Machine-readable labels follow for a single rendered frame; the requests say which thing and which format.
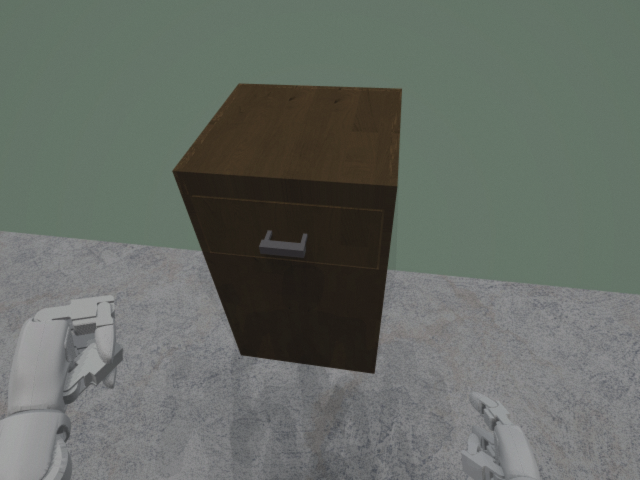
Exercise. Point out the robot left forearm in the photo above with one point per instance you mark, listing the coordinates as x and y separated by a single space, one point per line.
33 446

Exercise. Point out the drawer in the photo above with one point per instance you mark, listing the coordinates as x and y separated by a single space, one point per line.
336 234

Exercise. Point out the robot right hand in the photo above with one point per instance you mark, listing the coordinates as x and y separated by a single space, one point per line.
505 455

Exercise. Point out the cabinet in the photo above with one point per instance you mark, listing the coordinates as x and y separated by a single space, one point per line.
323 145

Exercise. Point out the robot left hand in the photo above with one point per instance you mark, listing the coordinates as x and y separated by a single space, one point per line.
46 349

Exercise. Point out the handle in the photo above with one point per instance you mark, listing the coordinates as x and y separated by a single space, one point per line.
281 248

